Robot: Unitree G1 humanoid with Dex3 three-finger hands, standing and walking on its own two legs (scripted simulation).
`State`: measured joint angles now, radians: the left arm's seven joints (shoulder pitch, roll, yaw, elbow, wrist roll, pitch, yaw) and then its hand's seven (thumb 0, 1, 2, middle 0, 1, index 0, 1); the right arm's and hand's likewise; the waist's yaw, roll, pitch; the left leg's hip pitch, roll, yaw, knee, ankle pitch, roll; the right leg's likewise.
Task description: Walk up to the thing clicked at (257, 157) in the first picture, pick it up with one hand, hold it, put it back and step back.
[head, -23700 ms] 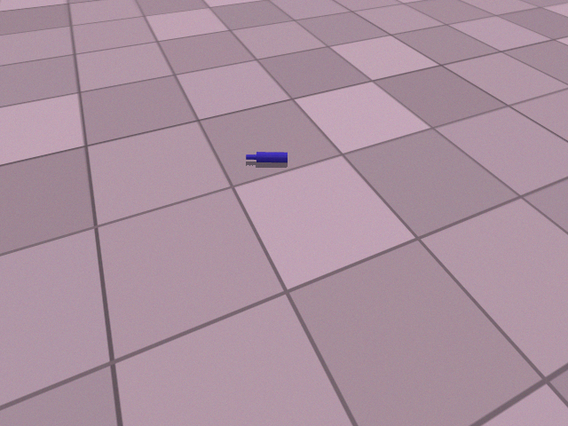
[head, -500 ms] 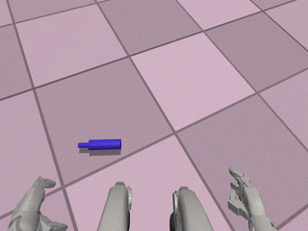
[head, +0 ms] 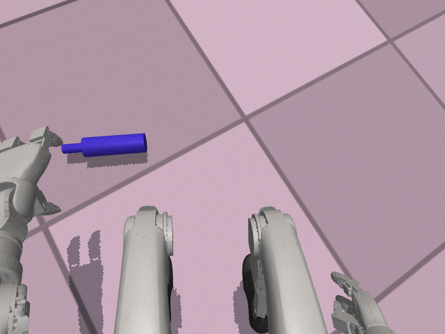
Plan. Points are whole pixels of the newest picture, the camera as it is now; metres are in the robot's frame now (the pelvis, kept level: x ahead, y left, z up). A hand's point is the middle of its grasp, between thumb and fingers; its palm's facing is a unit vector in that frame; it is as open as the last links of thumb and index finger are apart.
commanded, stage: rise first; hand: left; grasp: from above
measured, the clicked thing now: (105, 145) +0.53 +0.33 -0.39
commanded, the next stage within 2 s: none
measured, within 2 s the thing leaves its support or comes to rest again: neither
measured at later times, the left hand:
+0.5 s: hand (65, 156) +0.44 +0.35 -0.21, palm faces -0.43 -0.06 -0.90, open 14.1 cm
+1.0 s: hand (76, 147) +0.47 +0.34 -0.25, palm faces -0.43 -0.08 -0.90, open 14.2 cm
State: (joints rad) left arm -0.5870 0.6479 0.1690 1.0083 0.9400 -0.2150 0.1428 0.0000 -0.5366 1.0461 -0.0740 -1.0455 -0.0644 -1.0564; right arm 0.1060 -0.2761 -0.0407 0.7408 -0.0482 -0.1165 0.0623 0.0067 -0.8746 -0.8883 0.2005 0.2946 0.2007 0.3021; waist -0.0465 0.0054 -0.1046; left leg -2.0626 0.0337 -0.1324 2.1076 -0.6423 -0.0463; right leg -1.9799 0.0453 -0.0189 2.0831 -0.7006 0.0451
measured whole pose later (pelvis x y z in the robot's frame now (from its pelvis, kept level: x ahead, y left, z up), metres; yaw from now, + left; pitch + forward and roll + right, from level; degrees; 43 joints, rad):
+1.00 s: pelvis +0.00 +0.01 -0.08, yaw -5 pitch +33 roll -10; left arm -0.94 0.90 0.19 1.39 1.26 -0.27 0.32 0.00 -0.55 1.02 -0.08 -1.02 -0.07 -1.02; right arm 0.12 -0.27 0.09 0.72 -0.16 0.00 0.13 0.00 -0.91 -0.90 0.20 0.29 0.20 0.30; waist -0.21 -0.05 -0.01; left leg -2.32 0.02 -0.21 2.40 -0.67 -0.03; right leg -2.19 0.08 -0.06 2.32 -0.72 0.08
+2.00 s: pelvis +0.00 +0.02 -0.10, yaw -7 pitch +31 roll -12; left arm -1.00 0.99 0.18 1.47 1.28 -0.27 0.35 0.00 -0.56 1.03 -0.08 -1.01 -0.07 -1.02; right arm 0.12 -0.28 0.17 0.69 -0.18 -0.01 0.15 0.00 -0.90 -0.89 0.20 0.29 0.20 0.30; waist -0.27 -0.07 0.05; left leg -2.36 0.01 -0.24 2.46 -0.67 -0.02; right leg -2.21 0.08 -0.08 2.34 -0.71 0.07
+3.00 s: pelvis +0.00 +0.02 -0.10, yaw -8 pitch +32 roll -12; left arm -1.13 0.95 0.13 1.52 1.30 -0.15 0.40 0.00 -0.56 1.02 -0.09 -1.04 -0.08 -1.05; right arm 0.17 -0.30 0.21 0.65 -0.16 -0.04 0.15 0.00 -0.91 -0.89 0.20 0.29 0.20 0.30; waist -0.36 -0.06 0.06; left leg -2.37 0.02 -0.24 2.45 -0.65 -0.03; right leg -2.24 0.09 -0.09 2.34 -0.68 0.07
